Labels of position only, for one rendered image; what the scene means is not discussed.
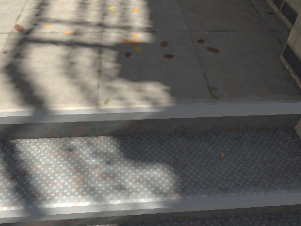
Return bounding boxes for stairs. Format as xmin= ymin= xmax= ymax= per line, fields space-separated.
xmin=0 ymin=114 xmax=301 ymax=226

